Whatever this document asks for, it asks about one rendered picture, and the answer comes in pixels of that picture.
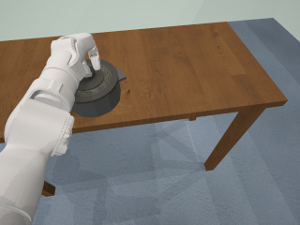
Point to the left robot hand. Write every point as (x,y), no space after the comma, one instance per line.
(90,48)

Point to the robot left forearm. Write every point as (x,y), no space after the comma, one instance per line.
(59,80)

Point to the knob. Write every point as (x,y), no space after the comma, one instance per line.
(87,79)

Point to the pot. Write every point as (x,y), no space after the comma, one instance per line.
(102,106)

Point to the table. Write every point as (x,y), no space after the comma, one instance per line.
(173,73)

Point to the left robot upper arm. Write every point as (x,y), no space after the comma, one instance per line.
(39,132)

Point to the lid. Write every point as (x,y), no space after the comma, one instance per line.
(102,85)

